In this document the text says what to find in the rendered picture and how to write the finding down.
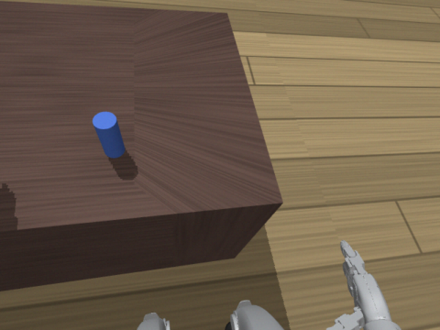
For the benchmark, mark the right robot hand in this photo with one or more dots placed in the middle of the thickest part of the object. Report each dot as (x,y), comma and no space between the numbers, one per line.
(369,301)

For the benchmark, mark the can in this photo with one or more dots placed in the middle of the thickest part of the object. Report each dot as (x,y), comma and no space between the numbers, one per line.
(107,129)

